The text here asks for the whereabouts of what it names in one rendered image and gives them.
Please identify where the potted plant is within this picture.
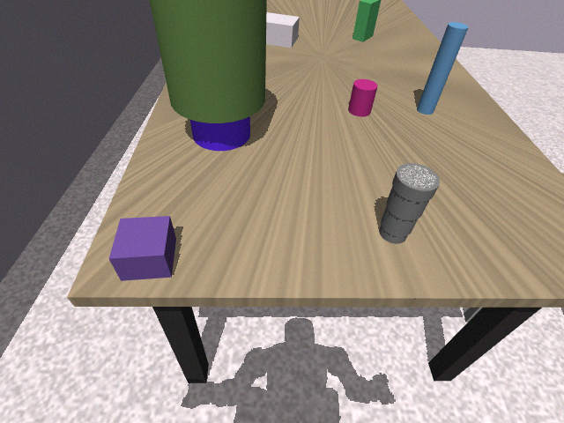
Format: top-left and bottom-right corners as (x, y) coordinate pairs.
(150, 0), (267, 151)

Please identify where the table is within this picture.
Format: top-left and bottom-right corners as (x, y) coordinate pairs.
(67, 0), (564, 383)

